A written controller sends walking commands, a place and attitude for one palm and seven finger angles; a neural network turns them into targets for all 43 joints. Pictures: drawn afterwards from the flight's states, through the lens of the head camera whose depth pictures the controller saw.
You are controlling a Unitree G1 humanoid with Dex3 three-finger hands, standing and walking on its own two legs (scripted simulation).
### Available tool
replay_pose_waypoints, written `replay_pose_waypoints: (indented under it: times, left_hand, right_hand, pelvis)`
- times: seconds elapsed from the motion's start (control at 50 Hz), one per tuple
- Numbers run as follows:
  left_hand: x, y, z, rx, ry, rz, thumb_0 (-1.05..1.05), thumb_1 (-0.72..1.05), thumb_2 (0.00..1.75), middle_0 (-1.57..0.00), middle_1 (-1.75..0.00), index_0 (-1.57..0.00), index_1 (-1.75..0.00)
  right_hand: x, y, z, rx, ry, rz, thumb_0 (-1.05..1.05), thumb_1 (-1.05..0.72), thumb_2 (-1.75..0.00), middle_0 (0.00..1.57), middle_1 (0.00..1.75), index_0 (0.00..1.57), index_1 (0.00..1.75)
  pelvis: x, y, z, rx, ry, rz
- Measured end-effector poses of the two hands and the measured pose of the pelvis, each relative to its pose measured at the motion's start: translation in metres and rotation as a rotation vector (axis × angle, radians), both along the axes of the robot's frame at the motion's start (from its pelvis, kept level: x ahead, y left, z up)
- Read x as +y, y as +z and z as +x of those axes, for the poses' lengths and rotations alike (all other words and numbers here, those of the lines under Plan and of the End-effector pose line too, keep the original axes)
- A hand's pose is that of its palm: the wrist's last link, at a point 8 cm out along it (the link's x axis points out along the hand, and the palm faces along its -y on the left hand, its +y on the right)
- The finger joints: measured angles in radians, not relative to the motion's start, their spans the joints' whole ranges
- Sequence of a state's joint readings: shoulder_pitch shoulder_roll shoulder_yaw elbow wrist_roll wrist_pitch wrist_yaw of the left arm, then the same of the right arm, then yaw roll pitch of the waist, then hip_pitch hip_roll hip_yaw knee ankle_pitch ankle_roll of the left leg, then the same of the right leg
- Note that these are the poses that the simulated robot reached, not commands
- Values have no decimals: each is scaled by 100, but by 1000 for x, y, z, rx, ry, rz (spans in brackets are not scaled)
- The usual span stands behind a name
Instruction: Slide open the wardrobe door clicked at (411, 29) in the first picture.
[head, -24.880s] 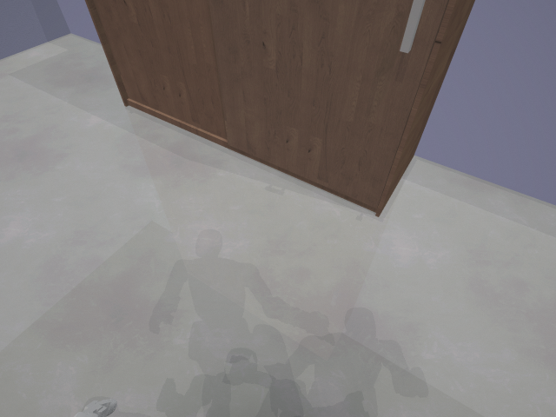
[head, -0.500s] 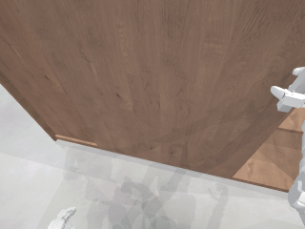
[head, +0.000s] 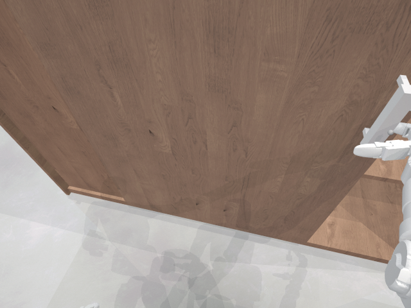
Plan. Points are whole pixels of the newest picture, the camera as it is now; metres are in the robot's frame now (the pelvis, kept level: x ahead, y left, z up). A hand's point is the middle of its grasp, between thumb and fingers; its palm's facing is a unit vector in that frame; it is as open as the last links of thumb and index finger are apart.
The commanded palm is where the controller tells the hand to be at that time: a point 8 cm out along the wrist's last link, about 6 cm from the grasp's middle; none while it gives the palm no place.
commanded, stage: slip the hand off the handle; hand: right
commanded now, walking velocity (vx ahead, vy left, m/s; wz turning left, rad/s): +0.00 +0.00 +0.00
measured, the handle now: (384, 115) +0.50 -0.30 +0.12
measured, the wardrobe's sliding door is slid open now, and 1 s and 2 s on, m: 0.49 0.49 0.49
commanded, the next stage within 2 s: draw the hand back to the body in 1.62 s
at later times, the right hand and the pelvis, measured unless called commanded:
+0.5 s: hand out of the picture +0.44 -0.35 +0.13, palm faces +0.40 +0.89 -0.24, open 14.6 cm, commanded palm +0.41 -0.38 +0.14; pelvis -0.01 -0.01 -0.01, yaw -1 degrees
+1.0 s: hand out of the picture +0.36 -0.34 +0.12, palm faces +0.42 +0.88 -0.25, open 14.6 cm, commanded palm +0.32 -0.37 +0.14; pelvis -0.01 -0.01 +0.00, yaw -1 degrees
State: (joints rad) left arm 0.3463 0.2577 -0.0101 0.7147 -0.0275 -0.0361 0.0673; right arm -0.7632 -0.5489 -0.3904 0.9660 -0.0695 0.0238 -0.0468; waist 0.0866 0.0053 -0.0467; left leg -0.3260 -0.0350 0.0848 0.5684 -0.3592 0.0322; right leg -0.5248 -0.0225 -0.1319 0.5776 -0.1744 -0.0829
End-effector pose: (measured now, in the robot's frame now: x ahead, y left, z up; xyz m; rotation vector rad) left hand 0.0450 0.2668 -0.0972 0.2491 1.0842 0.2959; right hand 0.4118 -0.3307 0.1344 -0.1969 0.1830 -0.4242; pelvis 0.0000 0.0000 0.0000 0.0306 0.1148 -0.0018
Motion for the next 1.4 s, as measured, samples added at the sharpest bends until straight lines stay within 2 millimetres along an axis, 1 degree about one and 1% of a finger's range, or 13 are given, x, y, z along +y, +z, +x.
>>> replay_pose_waypoints:
  times: [0.08,0.16,0.38,0.56,0.66,0.72,0.8,1.0,1.12,1.18,1.26,1.32,1.4]
  left_hand:
    - [-4,2,4,-24,-8,7,1,91,90,-21,-30,-20,-30]
    - [-4,3,3,-14,-25,19,1,91,90,-21,-30,-20,-30]
    - [2,6,-12,39,-30,61,1,91,90,-21,-30,-20,-30]
    - [-1,5,-28,77,-15,66,1,91,90,-21,-30,-20,-30]
    - [-6,2,-28,68,-6,42,1,91,90,-21,-30,-20,-30]
    - [-10,1,-20,39,-8,25,1,91,90,-21,-30,-20,-30]
    - [-15,3,-2,-30,-25,9,1,91,90,-21,-30,-20,-30]
    - [-22,14,58,-213,-121,-11,1,91,90,-21,-30,-20,-30]
    - [-24,21,86,-286,-178,-19,1,91,90,-21,-30,-20,-30]
    - [-25,24,94,-313,-194,-26,1,91,90,-21,-30,-20,-30]
    - [-24,26,101,-337,-206,-34,1,91,90,-21,-30,-20,-30]
    - [-23,26,101,-339,-212,-36,1,91,90,-21,-30,-20,-30]
    - [-18,23,97,-326,-211,-33,1,90,90,-21,-30,-20,-30]
  right_hand:
    - [-15,4,-3,-7,-19,-21,-1,54,-20,26,115,26,116]
    - [-28,10,-6,-21,-14,-27,-1,54,-20,25,115,26,115]
    - [-50,7,-8,-9,-4,-16,-1,54,-20,25,115,26,115]
    - [-63,7,-9,-17,-5,-32,-1,54,-20,25,115,26,115]
    - [-57,9,-17,-45,27,-43,-1,54,-20,25,115,25,115]
    - [-52,3,-25,-30,30,-23,-1,54,-20,25,115,25,115]
    - [-48,0,-41,-27,12,-33,-1,54,-20,25,115,26,115]
    - [-51,5,-88,-38,-21,-38,-1,54,-20,25,115,26,115]
    - [-45,9,-114,-47,-20,-40,-1,54,-20,25,115,26,115]
    - [-42,7,-124,-41,-20,-35,-1,54,-20,25,115,26,115]
    - [-40,5,-136,-31,-31,-34,-1,54,-20,25,115,26,115]
    - [-42,6,-142,-34,-42,-32,-1,54,-20,25,115,26,115]
    - [-47,8,-144,-34,-48,-33,-1,54,-20,25,115,26,115]
  pelvis:
    - [-2,-1,-2,1,-1,3]
    - [-4,-2,-4,5,-11,7]
    - [-9,-5,-8,27,-21,16]
    - [-12,-7,-10,40,-19,22]
    - [-15,-6,-8,34,-12,22]
    - [-15,-5,-7,22,-9,19]
    - [-15,-3,-6,2,-7,15]
    - [-8,0,-9,-47,-23,9]
    - [-2,1,-11,-71,-38,4]
    - [2,2,-12,-80,-42,2]
    - [7,2,-12,-89,-43,-1]
    - [11,2,-12,-92,-45,-2]
    - [15,2,-12,-91,-47,-1]
